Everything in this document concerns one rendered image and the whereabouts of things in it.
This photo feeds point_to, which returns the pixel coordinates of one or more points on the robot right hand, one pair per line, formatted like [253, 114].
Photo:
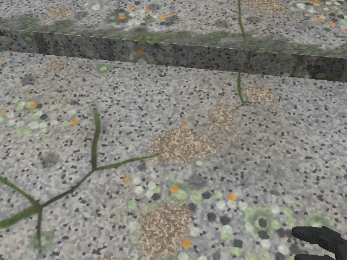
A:
[325, 238]

